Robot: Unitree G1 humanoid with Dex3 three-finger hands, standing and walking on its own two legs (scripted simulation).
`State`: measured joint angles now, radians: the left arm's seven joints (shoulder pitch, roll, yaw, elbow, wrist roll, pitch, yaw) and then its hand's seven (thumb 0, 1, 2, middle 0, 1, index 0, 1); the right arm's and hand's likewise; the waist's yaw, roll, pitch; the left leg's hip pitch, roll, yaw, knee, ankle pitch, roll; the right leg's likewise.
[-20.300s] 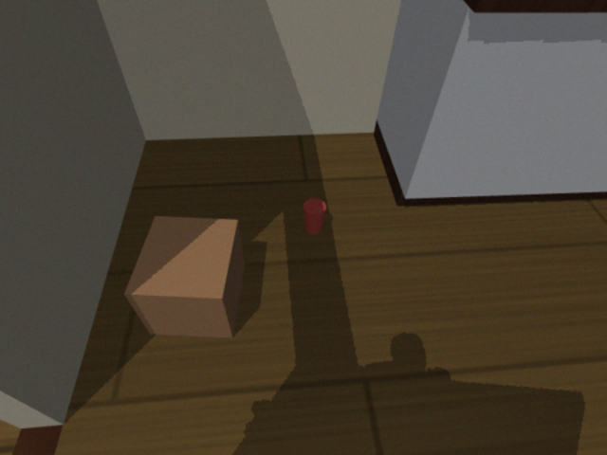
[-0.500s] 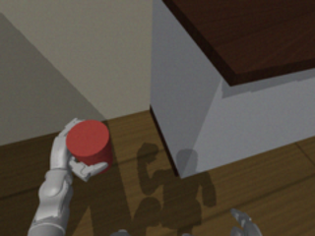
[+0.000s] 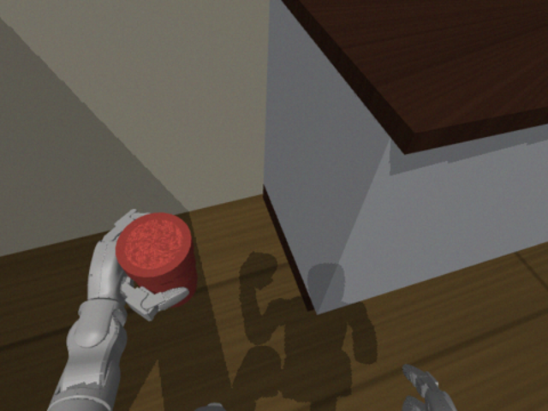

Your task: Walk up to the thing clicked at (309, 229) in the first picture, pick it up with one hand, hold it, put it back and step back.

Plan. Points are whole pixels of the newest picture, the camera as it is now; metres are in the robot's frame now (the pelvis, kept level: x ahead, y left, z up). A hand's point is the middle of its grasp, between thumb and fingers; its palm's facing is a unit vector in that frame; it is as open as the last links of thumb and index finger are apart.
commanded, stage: hold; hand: left
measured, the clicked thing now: (165, 266) +0.31 +0.16 +0.02
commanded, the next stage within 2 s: crouch in 0.02 s
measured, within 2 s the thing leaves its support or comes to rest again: neither
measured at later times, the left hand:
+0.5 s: hand (165, 289) +0.31 +0.17 -0.04, palm faces +0.11 -0.99 -0.01, open 11.7 cm
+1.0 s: hand (179, 340) +0.30 +0.19 -0.29, palm faces +0.15 -0.99 -0.04, open 11.7 cm
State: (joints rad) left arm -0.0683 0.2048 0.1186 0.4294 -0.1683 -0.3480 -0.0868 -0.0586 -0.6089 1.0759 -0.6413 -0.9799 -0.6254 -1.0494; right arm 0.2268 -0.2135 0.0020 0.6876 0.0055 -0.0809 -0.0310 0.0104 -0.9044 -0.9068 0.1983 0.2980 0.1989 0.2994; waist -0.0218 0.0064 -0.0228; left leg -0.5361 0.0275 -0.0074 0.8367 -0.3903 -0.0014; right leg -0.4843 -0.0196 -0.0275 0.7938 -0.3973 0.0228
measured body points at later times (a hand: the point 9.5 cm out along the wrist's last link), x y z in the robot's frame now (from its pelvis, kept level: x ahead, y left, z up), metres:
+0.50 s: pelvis -0.01 +0.00 -0.03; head +0.07 +0.02 +0.41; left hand +0.30 +0.23 -0.04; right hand +0.12 -0.25 -0.14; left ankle +0.02 +0.12 -0.70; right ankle +0.00 -0.14 -0.70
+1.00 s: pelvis -0.06 -0.01 -0.24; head +0.12 +0.02 +0.17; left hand +0.29 +0.25 -0.29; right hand +0.10 -0.26 -0.37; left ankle +0.02 +0.12 -0.70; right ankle +0.00 -0.14 -0.70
